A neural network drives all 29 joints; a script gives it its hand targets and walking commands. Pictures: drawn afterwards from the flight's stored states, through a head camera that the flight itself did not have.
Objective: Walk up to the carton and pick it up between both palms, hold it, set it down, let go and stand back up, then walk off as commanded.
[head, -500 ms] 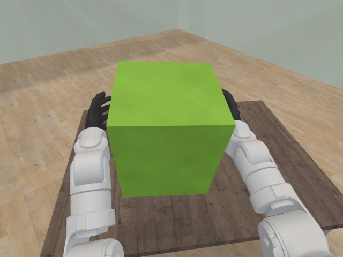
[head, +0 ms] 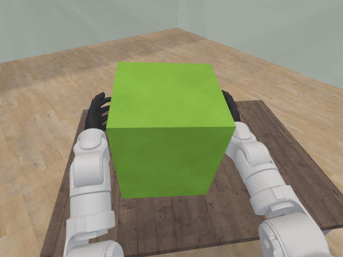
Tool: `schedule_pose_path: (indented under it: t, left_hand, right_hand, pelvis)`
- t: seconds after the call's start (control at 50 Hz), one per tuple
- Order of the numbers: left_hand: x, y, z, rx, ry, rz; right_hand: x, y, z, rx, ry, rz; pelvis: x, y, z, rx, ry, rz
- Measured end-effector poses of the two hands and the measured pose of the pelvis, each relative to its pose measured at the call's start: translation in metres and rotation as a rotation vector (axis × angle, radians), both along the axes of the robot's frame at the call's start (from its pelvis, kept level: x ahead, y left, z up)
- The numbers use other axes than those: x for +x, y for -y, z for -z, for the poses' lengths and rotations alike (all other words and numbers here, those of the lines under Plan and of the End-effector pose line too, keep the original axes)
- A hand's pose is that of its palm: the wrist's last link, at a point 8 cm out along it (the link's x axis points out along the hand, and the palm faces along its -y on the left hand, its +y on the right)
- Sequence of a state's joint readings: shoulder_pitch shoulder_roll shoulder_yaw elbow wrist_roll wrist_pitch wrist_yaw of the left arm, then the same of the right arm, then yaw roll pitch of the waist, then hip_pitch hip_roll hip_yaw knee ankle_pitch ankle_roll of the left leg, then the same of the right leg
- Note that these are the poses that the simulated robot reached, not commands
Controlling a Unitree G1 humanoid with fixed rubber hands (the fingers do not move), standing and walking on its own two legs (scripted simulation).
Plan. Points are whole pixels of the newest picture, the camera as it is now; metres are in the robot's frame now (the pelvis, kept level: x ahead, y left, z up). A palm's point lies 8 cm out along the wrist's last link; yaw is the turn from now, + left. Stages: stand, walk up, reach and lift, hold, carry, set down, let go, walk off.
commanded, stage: hold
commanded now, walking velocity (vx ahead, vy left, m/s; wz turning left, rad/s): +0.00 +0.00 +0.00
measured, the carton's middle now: (165, 132) +0.38 +0.00 +0.15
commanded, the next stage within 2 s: none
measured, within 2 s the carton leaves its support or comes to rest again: neither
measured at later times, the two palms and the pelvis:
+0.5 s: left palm (95, 127) +0.36 +0.15 +0.19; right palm (231, 122) +0.37 -0.15 +0.18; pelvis +0.00 +0.00 +0.00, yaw +0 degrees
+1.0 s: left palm (95, 130) +0.36 +0.15 +0.18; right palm (230, 124) +0.37 -0.15 +0.17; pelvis +0.00 +0.00 +0.00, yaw +0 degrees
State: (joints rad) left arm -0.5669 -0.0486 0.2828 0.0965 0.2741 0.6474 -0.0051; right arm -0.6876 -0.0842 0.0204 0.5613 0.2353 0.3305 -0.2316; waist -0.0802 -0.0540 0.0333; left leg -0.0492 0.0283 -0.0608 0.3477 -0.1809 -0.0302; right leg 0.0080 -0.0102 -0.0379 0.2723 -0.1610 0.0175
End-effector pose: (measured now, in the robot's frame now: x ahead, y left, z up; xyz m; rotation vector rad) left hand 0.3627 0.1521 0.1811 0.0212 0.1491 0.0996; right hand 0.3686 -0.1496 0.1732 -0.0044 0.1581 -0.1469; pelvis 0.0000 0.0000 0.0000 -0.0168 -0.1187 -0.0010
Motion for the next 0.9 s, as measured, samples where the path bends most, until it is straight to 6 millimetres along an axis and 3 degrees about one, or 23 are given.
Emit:
schedule_pose_path:
  t: [0.16,0.52,0.9]
  left_hand:
    - [-0.003,0.002,0.006,-0.003,-0.008,0.007]
    - [0.001,0.0,-0.005,0.005,0.001,0.007]
    - [-0.001,0.001,0.006,-0.001,-0.009,0.003]
  right_hand:
    - [-0.005,0.002,0.004,-0.004,-0.007,0.007]
    - [-0.001,0.001,-0.004,-0.005,0.003,0.008]
    - [-0.002,0.002,0.006,0.002,-0.007,0.006]
  pelvis:
    - [-0.001,0.0,0.0,-0.001,-0.001,-0.002]
    - [-0.004,-0.001,0.0,0.002,-0.007,0.005]
    - [-0.002,0.001,0.0,0.0,-0.007,0.001]
